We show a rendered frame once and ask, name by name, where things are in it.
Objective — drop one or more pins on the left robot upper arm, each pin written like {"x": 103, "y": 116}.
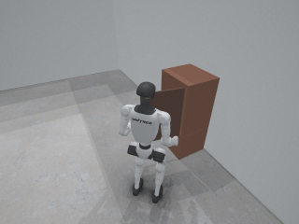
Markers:
{"x": 124, "y": 120}

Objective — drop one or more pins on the cupboard door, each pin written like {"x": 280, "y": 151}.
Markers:
{"x": 171, "y": 102}

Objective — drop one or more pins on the robot torso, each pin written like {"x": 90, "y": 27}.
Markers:
{"x": 144, "y": 129}

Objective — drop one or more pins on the robot left forearm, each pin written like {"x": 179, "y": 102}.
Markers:
{"x": 129, "y": 126}

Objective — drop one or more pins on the robot head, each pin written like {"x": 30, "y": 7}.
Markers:
{"x": 145, "y": 89}

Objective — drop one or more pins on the right robot upper arm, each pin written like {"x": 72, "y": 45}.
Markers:
{"x": 164, "y": 118}

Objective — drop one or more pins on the robot right forearm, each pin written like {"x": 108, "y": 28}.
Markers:
{"x": 172, "y": 141}

